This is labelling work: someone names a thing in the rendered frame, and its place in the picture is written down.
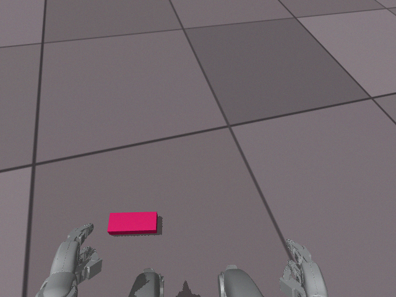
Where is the left robot hand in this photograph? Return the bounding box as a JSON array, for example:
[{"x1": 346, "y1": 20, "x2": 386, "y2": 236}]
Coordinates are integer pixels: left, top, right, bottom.
[{"x1": 50, "y1": 223, "x2": 102, "y2": 285}]

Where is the carton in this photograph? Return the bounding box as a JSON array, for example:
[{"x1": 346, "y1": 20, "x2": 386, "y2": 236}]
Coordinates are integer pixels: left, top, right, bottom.
[{"x1": 107, "y1": 212, "x2": 158, "y2": 235}]

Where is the left robot arm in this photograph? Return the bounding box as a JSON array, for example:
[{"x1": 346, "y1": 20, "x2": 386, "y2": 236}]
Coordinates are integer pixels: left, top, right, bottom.
[{"x1": 35, "y1": 272, "x2": 78, "y2": 297}]

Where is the right robot hand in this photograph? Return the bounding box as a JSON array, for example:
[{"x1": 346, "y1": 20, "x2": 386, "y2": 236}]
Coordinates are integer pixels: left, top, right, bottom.
[{"x1": 280, "y1": 239, "x2": 329, "y2": 297}]

